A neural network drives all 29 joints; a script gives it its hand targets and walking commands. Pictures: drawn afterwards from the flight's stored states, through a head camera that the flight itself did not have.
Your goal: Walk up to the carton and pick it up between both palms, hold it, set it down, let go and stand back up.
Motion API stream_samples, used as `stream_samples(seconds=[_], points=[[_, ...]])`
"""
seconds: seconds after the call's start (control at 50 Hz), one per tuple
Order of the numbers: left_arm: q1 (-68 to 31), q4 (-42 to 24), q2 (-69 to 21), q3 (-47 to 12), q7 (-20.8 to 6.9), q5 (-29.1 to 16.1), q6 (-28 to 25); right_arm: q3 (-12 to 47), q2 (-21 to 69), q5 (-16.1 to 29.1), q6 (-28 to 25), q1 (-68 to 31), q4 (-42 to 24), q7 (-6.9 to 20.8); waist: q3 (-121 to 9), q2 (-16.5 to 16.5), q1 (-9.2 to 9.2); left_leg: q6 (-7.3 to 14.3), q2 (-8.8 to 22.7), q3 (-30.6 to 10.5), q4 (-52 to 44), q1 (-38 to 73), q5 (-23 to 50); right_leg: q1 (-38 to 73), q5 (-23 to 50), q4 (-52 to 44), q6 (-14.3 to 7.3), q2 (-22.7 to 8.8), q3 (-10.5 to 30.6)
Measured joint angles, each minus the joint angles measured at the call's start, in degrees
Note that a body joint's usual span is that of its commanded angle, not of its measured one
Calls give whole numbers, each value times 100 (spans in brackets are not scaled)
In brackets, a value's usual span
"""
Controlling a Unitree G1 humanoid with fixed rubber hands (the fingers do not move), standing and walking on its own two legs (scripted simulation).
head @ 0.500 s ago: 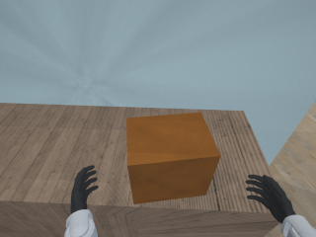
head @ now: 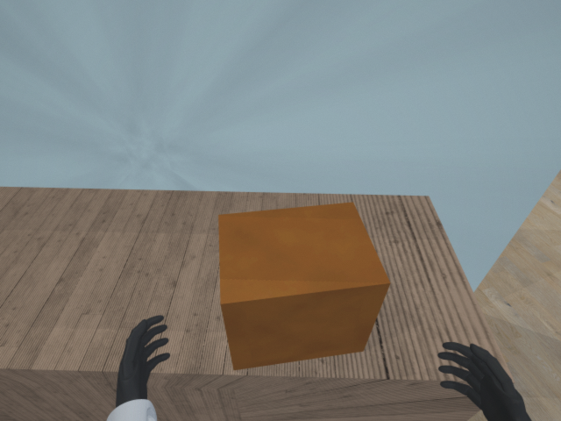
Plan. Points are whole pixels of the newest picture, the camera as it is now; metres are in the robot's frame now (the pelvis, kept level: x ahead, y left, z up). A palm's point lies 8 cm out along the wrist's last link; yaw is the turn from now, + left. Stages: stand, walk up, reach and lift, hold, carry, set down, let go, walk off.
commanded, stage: set down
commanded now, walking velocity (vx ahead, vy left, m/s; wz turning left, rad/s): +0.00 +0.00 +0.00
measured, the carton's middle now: (293, 285) +0.36 +0.00 -0.02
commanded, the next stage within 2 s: let go in 1.42 s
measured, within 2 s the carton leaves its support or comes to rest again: neither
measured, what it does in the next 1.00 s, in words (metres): stands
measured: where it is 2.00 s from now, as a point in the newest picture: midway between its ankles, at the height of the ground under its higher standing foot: outside the picture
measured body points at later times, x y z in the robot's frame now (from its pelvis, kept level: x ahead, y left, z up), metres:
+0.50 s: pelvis +0.01 +0.00 +0.00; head -0.02 +0.00 +0.45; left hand +0.18 +0.22 -0.02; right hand +0.19 -0.26 -0.04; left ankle +0.01 +0.15 -0.74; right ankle +0.00 -0.08 -0.74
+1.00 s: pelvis +0.01 +0.01 +0.00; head +0.00 +0.01 +0.45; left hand +0.18 +0.24 -0.04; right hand +0.18 -0.22 -0.06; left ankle +0.01 +0.15 -0.74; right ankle +0.00 -0.08 -0.74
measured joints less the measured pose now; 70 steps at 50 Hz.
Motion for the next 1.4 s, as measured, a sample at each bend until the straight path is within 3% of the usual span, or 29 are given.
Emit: stream_samples(seconds=[0.26, 0.6, 0.9, 1.22, 1.4], points=[[146, 186, 179, 0, -205, 25, 34, 0, 178, -35, 0, 171, -47, -240, 89, -28, 0, 1, -29, 44, -88, 193, -52, 143, -88, 0, 16, -32, 41], [157, 661, 418, 0, -373, 25, 37, 2, 504, -434, 56, 244, -47, -539, 106, -45, -1, 1, -38, 59, -149, 290, 4, 208, -62, 0, 23, -42, 54], [-56, 906, 648, 0, -496, 25, 383, 1, 943, -1093, 410, 244, -48, -828, 248, -47, -1, 33, -68, 83, -151, 319, 1, 233, -66, 0, 63, -73, 76], [-74, 951, 862, 0, -716, 25, 411, 0, 977, -1198, 285, 247, -49, -996, 533, -50, -19, 62, -97, 113, -151, 354, -61, 263, -116, 0, 95, -104, 104], [-90, 1157, 961, 0, -911, 25, 425, 2, 1125, -1423, 250, 247, -48, -1240, 616, -52, -25, 65, -97, 114, -151, 406, -54, 314, -109, 0, 100, -105, 104]])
